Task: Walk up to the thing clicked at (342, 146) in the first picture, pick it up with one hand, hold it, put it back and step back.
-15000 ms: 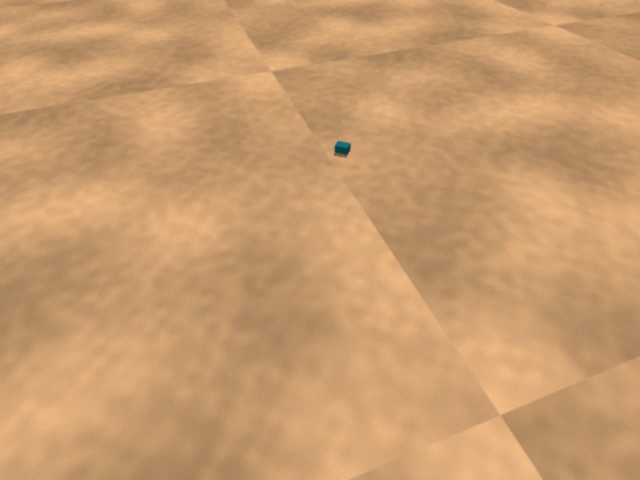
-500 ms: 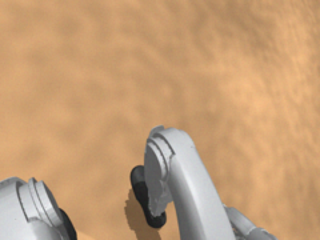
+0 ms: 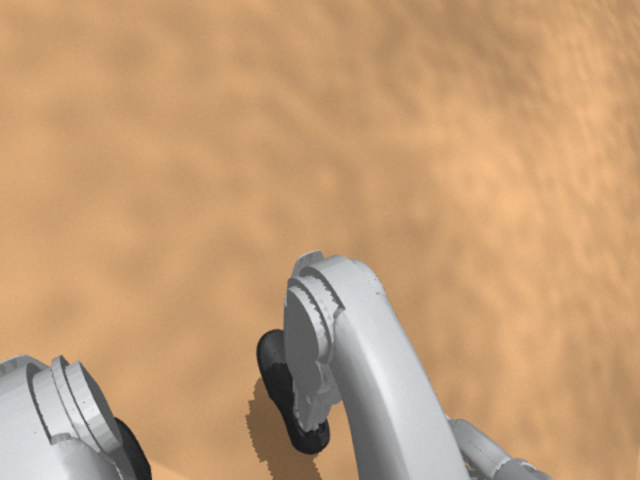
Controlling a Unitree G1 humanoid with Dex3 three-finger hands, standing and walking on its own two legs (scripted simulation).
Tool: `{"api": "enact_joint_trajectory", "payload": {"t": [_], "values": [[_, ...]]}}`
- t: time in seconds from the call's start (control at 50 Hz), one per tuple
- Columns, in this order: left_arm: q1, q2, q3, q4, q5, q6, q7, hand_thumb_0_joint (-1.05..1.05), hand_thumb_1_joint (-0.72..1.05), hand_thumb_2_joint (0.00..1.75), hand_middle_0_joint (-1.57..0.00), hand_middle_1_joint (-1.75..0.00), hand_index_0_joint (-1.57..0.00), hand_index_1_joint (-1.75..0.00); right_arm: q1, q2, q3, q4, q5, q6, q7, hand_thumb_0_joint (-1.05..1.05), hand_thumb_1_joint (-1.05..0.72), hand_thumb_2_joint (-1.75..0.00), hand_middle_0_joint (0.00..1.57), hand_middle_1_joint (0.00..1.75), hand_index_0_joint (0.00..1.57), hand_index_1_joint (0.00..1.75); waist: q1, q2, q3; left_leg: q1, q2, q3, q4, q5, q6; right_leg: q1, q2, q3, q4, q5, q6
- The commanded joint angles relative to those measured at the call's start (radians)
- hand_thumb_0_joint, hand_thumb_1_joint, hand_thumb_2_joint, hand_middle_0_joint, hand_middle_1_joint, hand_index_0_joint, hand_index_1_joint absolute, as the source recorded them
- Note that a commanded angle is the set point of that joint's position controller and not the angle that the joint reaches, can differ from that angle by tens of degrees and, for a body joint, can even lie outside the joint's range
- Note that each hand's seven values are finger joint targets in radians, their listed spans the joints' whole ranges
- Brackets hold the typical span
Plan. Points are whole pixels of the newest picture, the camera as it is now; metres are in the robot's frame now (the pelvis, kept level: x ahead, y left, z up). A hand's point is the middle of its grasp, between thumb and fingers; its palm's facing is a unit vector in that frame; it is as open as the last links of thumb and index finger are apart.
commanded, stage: close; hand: left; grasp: from above
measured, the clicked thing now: out of the picture +0.46 +0.32 -0.28
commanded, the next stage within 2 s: settle in 1.58 s
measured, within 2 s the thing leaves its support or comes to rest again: leaves its support in 1.90 s
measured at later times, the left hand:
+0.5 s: hand out of the picture +0.45 +0.31 -0.24, palm faces -0.45 -0.07 -0.89, open 11.9 cm
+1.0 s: hand out of the picture +0.44 +0.31 -0.24, palm faces -0.48 -0.09 -0.87, open 8.8 cm
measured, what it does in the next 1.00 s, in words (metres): stands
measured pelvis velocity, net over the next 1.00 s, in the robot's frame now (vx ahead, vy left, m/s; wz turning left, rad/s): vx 0.00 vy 0.00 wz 0.00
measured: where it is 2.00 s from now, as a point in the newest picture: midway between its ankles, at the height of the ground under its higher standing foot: (226, 457)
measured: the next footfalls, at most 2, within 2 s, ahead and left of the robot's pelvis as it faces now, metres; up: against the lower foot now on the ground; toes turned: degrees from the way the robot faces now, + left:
none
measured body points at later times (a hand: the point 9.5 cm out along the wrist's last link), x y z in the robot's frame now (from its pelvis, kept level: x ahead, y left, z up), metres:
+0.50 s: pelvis +0.00 +0.00 +0.00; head +0.27 +0.13 +0.34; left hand +0.47 +0.31 -0.19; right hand +0.07 -0.25 -0.06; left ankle +0.06 +0.13 -0.26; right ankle +0.12 -0.12 -0.26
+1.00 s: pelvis +0.00 +0.00 +0.00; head +0.26 +0.13 +0.34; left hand +0.46 +0.31 -0.19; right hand +0.05 -0.25 -0.06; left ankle +0.06 +0.13 -0.26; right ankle +0.12 -0.12 -0.26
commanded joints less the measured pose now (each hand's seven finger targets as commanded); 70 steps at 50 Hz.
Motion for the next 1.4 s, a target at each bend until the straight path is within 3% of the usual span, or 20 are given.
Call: {"api": "enact_joint_trajectory", "payload": {"t": [0.0,0.06,0.14,0.2,0.34,0.4,0.48,0.56,0.66,0.8,0.9,0.94,1.04,1.08,1.16,1.18,1.24,1.28,1.36,1.38], "values": [[-0.236,0.216,0.023,-0.058,-0.024,0.014,0.015,0.0,-0.32,0.83,-0.14,-0.95,-0.18,-0.91,0.193,-0.33,-0.096,0.01,0.009,-0.002,-0.007,0.0,-0.89,-0.9,0.2,0.3,0.2,0.3,-0.053,0.486,-0.586,0.468,-0.012,0.109,-0.257,0.195,0.006,0.315,0.051,-0.101,-0.192,0.236,-0.065],[-0.27,0.256,0.038,-0.12,-0.034,0.001,-0.004,0.0,-0.29,0.81,-0.17,-0.92,-0.21,-0.88,0.181,-0.328,-0.09,0.001,0.02,-0.001,-0.013,0.0,-0.89,-0.9,0.2,0.3,0.2,0.3,-0.044,0.502,-0.608,0.486,-0.011,0.105,-0.257,0.194,0.004,0.323,0.047,-0.101,-0.196,0.233,-0.064],[-0.227,0.214,0.011,-0.096,-0.033,-0.023,-0.029,0.0,-0.26,0.78,-0.18,-0.93,-0.23,-0.88,0.18,-0.312,-0.084,-0.002,0.013,0.01,-0.014,0.0,-0.89,-0.9,0.2,0.3,0.2,0.3,-0.051,0.508,-0.595,0.491,-0.009,0.104,-0.259,0.201,-0.001,0.328,0.051,-0.107,-0.19,0.24,-0.065],[-0.234,0.232,0.013,-0.14,-0.031,-0.044,-0.03,0.0,-0.23,0.76,-0.2,-0.92,-0.25,-0.87,0.184,-0.316,-0.087,0.0,0.013,0.021,-0.018,0.0,-0.89,-0.9,0.2,0.3,0.2,0.3,-0.043,0.527,-0.622,0.504,-0.011,0.115,-0.245,0.224,0.0,0.352,0.05,-0.1,-0.189,0.262,-0.065],[-0.256,0.223,0.008,-0.199,-0.018,-0.061,0.012,0.0,-0.11,0.68,-0.26,-0.89,-0.32,-0.82,0.181,-0.331,-0.098,0.007,0.0,0.024,-0.015,0.0,-0.89,-0.9,0.2,0.3,0.2,0.3,-0.037,0.538,-0.645,0.54,-0.008,0.105,-0.257,0.249,-0.009,0.341,0.053,-0.114,-0.188,0.275,-0.067],[-0.23,0.19,-0.014,-0.135,-0.014,-0.046,0.028,0.0,-0.05,0.68,-0.3,-0.86,-0.37,-0.79,0.174,-0.33,-0.094,0.008,-0.004,0.017,-0.011,0.0,-0.89,-0.9,0.2,0.3,0.2,0.3,-0.048,0.501,-0.606,0.506,-0.009,0.102,-0.25,0.232,-0.005,0.321,0.056,-0.114,-0.19,0.262,-0.065],[-0.242,0.227,0.009,-0.114,-0.008,-0.015,0.042,0.0,0.02,0.6,-0.35,-0.82,-0.43,-0.74,0.174,-0.329,-0.093,0.012,0.006,0.008,-0.012,0.0,-0.89,-0.9,0.2,0.3,0.2,0.3,-0.038,0.509,-0.601,0.5,-0.006,0.104,-0.258,0.218,-0.004,0.321,0.056,-0.103,-0.189,0.251,-0.069],[-0.255,0.215,0.008,-0.109,-0.02,0.003,0.025,0.0,0.08,0.55,-0.4,-0.77,-0.48,-0.69,0.174,-0.337,-0.096,-0.001,0.011,-0.003,-0.009,0.0,-0.89,-0.9,0.2,0.3,0.2,0.3,-0.05,0.509,-0.582,0.489,-0.01,0.101,-0.261,0.2,-0.003,0.297,0.049,-0.107,-0.185,0.235,-0.067],[-0.261,0.274,0.057,-0.144,-0.039,0.003,-0.013,0.0,0.14,0.46,-0.45,-0.71,-0.53,-0.62,0.196,-0.325,-0.092,0.002,0.016,0.01,-0.013,0.0,-0.89,-0.9,0.2,0.3,0.2,0.3,-0.033,0.528,-0.643,0.496,-0.009,0.108,-0.26,0.237,0.0,0.354,0.053,-0.098,-0.192,0.264,-0.068],[-0.226,0.248,0.032,-0.155,-0.043,-0.042,-0.061,0.0,0.26,0.4,-0.53,-0.67,-0.62,-0.57,0.2,-0.308,-0.08,-0.011,0.014,0.041,-0.022,0.0,-0.89,-0.9,0.2,0.3,0.2,0.3,-0.039,0.503,-0.619,0.489,-0.011,0.111,-0.247,0.23,0.002,0.356,0.054,-0.104,-0.193,0.258,-0.066],[-0.218,0.231,0.014,-0.176,-0.029,-0.086,-0.042,0.0,0.37,0.35,-0.6,-0.62,-0.7,-0.52,0.185,-0.309,-0.078,-0.013,0.008,0.047,-0.026,0.0,-0.89,-0.9,0.2,0.3,0.2,0.3,-0.035,0.508,-0.611,0.504,-0.009,0.101,-0.252,0.213,-0.005,0.334,0.057,-0.113,-0.186,0.239,-0.067],[-0.24,0.275,0.043,-0.244,-0.02,-0.093,-0.017,0.0,0.41,0.35,-0.63,-0.6,-0.73,-0.5,0.192,-0.319,-0.085,-0.007,0.004,0.047,-0.029,0.0,-0.89,-0.89,0.2,0.3,0.2,0.3,-0.019,0.547,-0.667,0.554,-0.008,0.105,-0.256,0.249,-0.009,0.351,0.056,-0.114,-0.187,0.265,-0.066],[-0.212,0.212,0.004,-0.154,0.006,-0.061,0.037,0.0,0.5,0.28,-0.7,-0.56,-0.8,-0.45,0.176,-0.325,-0.095,0.003,-0.009,0.034,-0.026,0.0,-0.89,-0.9,0.2,0.3,0.2,0.3,-0.041,0.498,-0.589,0.479,-0.011,0.114,-0.255,0.191,-0.002,0.316,0.061,-0.104,-0.198,0.227,-0.068],[-0.254,0.216,0.002,-0.197,0.004,-0.042,0.051,0.0,0.53,0.3,-0.75,-0.52,-0.84,-0.43,0.181,-0.327,-0.101,0.009,-0.006,0.026,-0.026,0.0,-0.89,-0.89,0.2,0.3,0.2,0.3,-0.033,0.507,-0.616,0.492,-0.012,0.113,-0.262,0.2,-0.001,0.319,0.061,-0.103,-0.213,0.232,-0.068],[-0.238,0.169,-0.029,-0.116,-0.016,0.001,0.049,0.0,0.58,0.28,-0.82,-0.44,-0.89,-0.37,0.18,-0.329,-0.104,0.022,0.002,0.007,-0.018,0.0,-0.89,-0.9,0.2,0.3,0.2,0.3,-0.044,0.487,-0.585,0.477,-0.01,0.101,-0.267,0.176,-0.004,0.283,0.056,-0.111,-0.202,0.218,-0.067],[-0.229,0.207,0.009,-0.1,-0.023,0.008,0.042,0.0,0.6,0.27,-0.83,-0.43,-0.91,-0.35,0.184,-0.335,-0.102,0.01,0.002,0.001,-0.016,0.0,-0.89,-0.9,0.2,0.3,0.2,0.3,-0.053,0.485,-0.577,0.477,-0.008,0.101,-0.264,0.175,-0.002,0.297,0.055,-0.109,-0.198,0.221,-0.066],[-0.28,0.256,0.041,-0.162,-0.02,0.014,0.029,0.0,0.59,0.23,-0.85,-0.38,-0.92,-0.31,0.187,-0.329,-0.103,0.008,0.013,0.002,-0.019,0.0,-0.89,-0.9,0.2,0.3,0.2,0.3,-0.028,0.539,-0.654,0.51,-0.008,0.109,-0.261,0.227,-0.003,0.335,0.054,-0.095,-0.195,0.259,-0.071],[-0.231,0.248,0.052,-0.106,-0.023,0.021,0.013,0.0,0.59,0.2,-0.86,-0.35,-0.92,-0.28,0.195,-0.323,-0.103,0.008,0.014,0.007,-0.015,0.0,-0.89,-0.9,0.2,0.3,0.2,0.3,-0.029,0.524,-0.642,0.502,-0.008,0.108,-0.261,0.238,-0.004,0.337,0.055,-0.097,-0.184,0.268,-0.071],[-0.228,0.22,0.027,-0.102,-0.025,0.004,-0.029,0.0,0.61,0.16,-0.88,-0.32,-0.95,-0.25,0.193,-0.317,-0.097,0.002,0.01,0.019,-0.017,0.0,-0.89,-0.9,0.2,0.3,0.2,0.3,-0.046,0.522,-0.608,0.485,-0.014,0.117,-0.251,0.232,0.001,0.336,0.054,-0.097,-0.191,0.266,-0.067],[-0.241,0.24,0.042,-0.126,-0.035,-0.004,-0.033,0.0,0.63,0.18,-0.89,-0.32,-0.96,-0.25,0.186,-0.31,-0.09,0.0,0.012,0.023,-0.019,0.0,-0.89,-0.9,0.2,0.3,0.2,0.3,-0.033,0.515,-0.621,0.484,-0.014,0.113,-0.256,0.227,0.0,0.339,0.054,-0.103,-0.195,0.26,-0.067]]}}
